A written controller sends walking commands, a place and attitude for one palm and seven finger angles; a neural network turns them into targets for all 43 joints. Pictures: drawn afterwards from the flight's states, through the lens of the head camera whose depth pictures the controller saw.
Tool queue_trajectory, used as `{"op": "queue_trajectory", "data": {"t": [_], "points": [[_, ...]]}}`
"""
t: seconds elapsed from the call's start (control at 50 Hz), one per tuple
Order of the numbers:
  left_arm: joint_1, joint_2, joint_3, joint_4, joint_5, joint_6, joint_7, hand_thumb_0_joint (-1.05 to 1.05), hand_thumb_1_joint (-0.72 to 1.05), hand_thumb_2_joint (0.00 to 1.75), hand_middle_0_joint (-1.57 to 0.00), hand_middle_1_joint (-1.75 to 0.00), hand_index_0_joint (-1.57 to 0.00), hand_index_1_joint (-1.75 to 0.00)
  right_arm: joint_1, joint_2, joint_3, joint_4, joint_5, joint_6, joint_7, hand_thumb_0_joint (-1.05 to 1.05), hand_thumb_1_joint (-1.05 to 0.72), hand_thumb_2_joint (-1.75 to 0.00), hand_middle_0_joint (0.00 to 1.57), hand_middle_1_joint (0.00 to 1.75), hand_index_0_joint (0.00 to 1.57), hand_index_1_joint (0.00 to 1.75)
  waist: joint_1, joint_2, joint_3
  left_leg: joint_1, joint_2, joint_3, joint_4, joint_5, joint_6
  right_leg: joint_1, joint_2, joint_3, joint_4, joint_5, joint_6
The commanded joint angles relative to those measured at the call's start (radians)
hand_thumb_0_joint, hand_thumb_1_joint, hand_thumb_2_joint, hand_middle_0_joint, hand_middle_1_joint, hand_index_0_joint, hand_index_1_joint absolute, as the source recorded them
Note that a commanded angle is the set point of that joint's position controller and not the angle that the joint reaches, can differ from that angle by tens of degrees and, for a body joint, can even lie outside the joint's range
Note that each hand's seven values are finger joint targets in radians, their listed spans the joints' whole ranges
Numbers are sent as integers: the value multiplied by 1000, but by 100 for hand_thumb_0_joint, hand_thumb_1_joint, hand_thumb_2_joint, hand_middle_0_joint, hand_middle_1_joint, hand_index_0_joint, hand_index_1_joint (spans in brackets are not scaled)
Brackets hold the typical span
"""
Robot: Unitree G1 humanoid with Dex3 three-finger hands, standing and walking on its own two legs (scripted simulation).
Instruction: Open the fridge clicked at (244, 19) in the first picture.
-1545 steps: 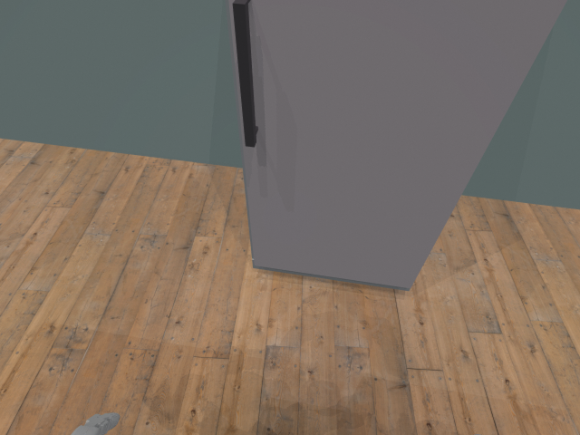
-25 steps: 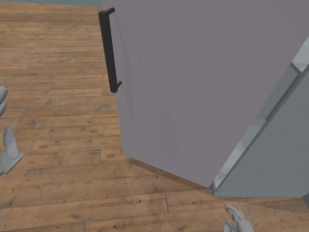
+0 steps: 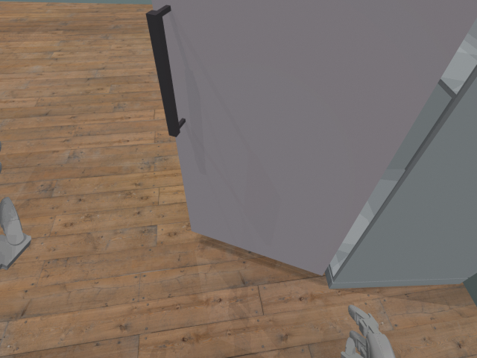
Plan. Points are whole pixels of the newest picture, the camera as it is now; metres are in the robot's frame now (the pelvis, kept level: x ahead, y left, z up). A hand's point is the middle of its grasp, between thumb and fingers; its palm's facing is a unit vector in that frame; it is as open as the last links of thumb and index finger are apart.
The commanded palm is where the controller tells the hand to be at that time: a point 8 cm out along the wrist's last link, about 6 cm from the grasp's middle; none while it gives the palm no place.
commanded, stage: let the arm hang, fingers relaxed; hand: left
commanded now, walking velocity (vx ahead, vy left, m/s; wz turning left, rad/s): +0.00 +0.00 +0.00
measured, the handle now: (170, 78) +0.70 +0.21 +0.11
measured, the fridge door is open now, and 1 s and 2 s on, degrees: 67 67 67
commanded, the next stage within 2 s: look to check the result in 1.20 s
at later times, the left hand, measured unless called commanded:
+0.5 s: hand out of the picture +0.02 +0.18 -0.18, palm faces -0.05 -0.99 -0.14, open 7.3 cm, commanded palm none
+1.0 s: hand out of the picture +0.07 +0.28 -0.14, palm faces -0.04 -0.92 -0.38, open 7.4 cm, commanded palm none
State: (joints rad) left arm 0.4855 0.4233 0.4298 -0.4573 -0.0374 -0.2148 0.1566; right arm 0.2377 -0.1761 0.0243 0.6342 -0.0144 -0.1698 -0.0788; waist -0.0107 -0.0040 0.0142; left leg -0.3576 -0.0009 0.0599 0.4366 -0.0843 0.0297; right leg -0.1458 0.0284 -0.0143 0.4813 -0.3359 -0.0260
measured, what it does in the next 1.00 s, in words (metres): stands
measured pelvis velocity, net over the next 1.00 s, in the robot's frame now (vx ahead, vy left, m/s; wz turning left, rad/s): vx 0.00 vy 0.02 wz -0.01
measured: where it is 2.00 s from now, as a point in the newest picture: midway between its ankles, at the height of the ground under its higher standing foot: outside the picture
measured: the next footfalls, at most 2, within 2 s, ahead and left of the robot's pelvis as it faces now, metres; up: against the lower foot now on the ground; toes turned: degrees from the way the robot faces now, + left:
none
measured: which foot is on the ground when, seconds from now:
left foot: down 0.00-1.00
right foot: down 0.00-1.00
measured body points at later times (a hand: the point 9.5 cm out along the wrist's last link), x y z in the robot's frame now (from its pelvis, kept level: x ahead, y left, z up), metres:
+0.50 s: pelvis -0.01 +0.00 +0.00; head +0.03 +0.03 +0.44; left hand +0.02 +0.23 -0.17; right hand +0.08 -0.31 -0.11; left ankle +0.06 +0.11 -0.74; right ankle -0.05 -0.11 -0.74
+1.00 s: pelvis +0.00 +0.02 +0.01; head +0.01 +0.01 +0.46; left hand +0.07 +0.33 -0.11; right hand +0.07 -0.27 -0.13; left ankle +0.06 +0.11 -0.74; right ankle -0.05 -0.11 -0.74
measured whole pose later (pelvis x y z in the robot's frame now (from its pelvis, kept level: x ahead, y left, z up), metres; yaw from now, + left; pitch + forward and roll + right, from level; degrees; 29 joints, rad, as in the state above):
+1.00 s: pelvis +0.00 +0.02 +0.01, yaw +0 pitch -1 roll +0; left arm 0.13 0.37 0.00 1.11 0.01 -0.02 -0.01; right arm 0.11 -0.32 -0.01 1.11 -0.01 0.01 0.01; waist 0.00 0.03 0.04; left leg -0.23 -0.02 0.04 0.34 -0.09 0.04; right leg -0.07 0.00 0.00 0.34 -0.25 0.00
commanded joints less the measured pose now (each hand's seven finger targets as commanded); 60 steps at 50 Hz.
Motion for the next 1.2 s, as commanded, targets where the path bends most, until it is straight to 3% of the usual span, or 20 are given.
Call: {"op": "queue_trajectory", "data": {"t": [0.0,0.02,0.04,0.06,0.08,0.1,0.12,0.14,0.16,0.18,0.22,0.28,0.34,0.4,0.46,0.48,0.56,0.74,0.84,1.18], "points": [[101,152,99,-155,-18,-29,5,0,90,90,-20,-30,-20,-30,-98,-137,-63,-149,3,-17,-3,0,-90,-90,20,30,20,30,13,-88,-107,128,36,-67,69,-259,-38,-148,-148,207,-273,-173,-70],[77,166,109,-161,-22,-23,7,0,90,90,-20,-30,-20,-30,-102,-141,-67,-139,6,-6,-3,0,-90,-90,20,30,20,30,15,-189,-61,115,30,-65,199,-217,-42,-240,-229,296,-319,-204,-116],[54,157,101,-150,-21,-18,8,0,90,90,-20,-30,-20,-30,-98,-139,-65,-127,9,4,-3,0,-90,-90,20,30,20,30,12,-218,-25,73,34,-64,272,-193,-38,-248,-269,314,-318,-124,-139],[15,159,100,-142,-15,-18,10,0,90,90,-20,-30,-20,-30,-96,-136,-58,-128,12,4,-2,0,-90,-90,20,30,20,30,7,-204,-29,34,41,-66,261,-184,-33,-185,-268,276,-270,33,-134],[-123,-7,-313,561,59,104,-100,0,90,90,-20,-30,-20,-30,-176,-237,-98,80,6,-63,88,0,-90,-90,20,30,20,30,-59,-113,-31,-39,122,-69,284,15,-32,-148,-280,60,-7,446,-103],[-108,11,-297,577,76,185,-137,0,90,90,-20,-30,-20,-30,-93,-301,-123,84,15,14,89,0,-90,-90,20,30,20,30,-50,-38,-99,84,105,-125,225,171,-25,-196,-203,89,96,499,-68],[-78,7,-301,563,70,204,-149,0,90,90,-20,-30,-20,-30,-75,-311,-121,56,17,43,82,0,-90,-90,20,30,20,30,-30,-4,-101,128,117,-150,199,308,0,-205,-142,49,147,419,-19],[-83,-4,-314,591,65,208,-150,0,90,90,-20,-30,-20,-30,-98,-315,-115,53,15,66,78,0,-90,-90,20,30,20,30,-6,27,-109,117,163,-173,165,328,34,-219,-116,20,194,317,-1],[-98,3,-323,634,66,210,-149,0,90,90,-20,-30,-20,-30,-116,-325,-106,44,7,87,74,0,-90,-90,20,30,20,30,10,6,-95,61,185,-212,129,305,70,-182,-94,22,210,209,4],[-122,4,-329,687,67,208,-149,0,90,90,-20,-30,-20,-30,-132,-315,-91,36,-1,96,72,0,-90,-90,20,30,20,30,28,-69,-79,22,187,-236,116,346,83,-145,-86,27,197,220,3],[-171,47,-329,784,72,199,-147,0,90,90,-20,-30,-20,-30,-134,-334,-89,36,-9,106,67,0,-90,-90,20,30,20,30,29,-162,-100,36,140,-226,125,352,68,-87,-104,57,129,316,-18],[-236,88,-346,975,73,198,-143,0,90,90,-20,-30,-20,-30,-148,-340,-91,91,-13,133,66,0,-90,-90,20,30,20,30,21,-136,-103,47,93,-195,107,158,36,-65,-139,115,44,255,-43],[-280,89,-370,1108,66,197,-142,0,90,90,-20,-30,-20,-30,-146,-309,-85,144,-13,151,67,0,-90,-90,20,30,20,30,1,-17,-86,110,51,-150,103,14,10,-110,-185,172,-43,200,-76],[-287,90,-380,1213,60,193,-146,0,90,90,-20,-30,-20,-30,-140,-316,-81,192,-9,154,64,0,-90,-90,20,30,20,30,2,119,-107,145,82,-178,49,17,16,-66,-154,151,-73,150,-58],[-276,79,-383,1313,54,194,-149,0,90,90,-20,-30,-20,-30,-143,-315,-78,241,-6,157,57,0,-90,-90,20,30,20,30,8,184,-92,148,97,-192,8,-41,17,-43,-141,141,-121,91,-55],[-278,87,-382,1335,55,193,-150,0,90,90,-20,-30,-20,-30,-137,-319,-80,251,-2,158,56,0,-90,-90,20,30,20,30,8,140,-91,153,100,-196,10,-24,16,-31,-138,142,-139,111,-52],[-299,80,-389,1421,51,196,-155,0,90,90,-20,-30,-20,-30,-129,-336,-78,309,-1,163,52,0,-90,-90,20,30,20,30,3,125,-29,158,112,-204,-47,-106,11,-58,-137,137,-197,23,-53],[-326,99,-396,1521,49,196,-158,0,90,90,-20,-30,-20,-30,-135,-368,-80,386,-2,163,57,0,-90,-90,20,30,20,30,8,12,7,185,131,-221,-150,-170,9,-57,-124,112,-229,-11,-39],[-345,113,-399,1530,50,190,-155,0,90,90,-20,-30,-20,-30,-146,-369,-78,408,-1,157,62,0,-90,-90,20,30,20,30,10,-44,-12,214,132,-206,-160,-89,10,-41,-133,108,-228,50,-30],[-380,120,-395,1521,51,177,-145,0,90,90,-20,-30,-20,-30,-167,-355,-70,438,4,143,63,0,-90,-90,20,30,20,30,7,19,-64,277,128,-172,-137,122,2,28,-155,111,-232,216,-18]]}}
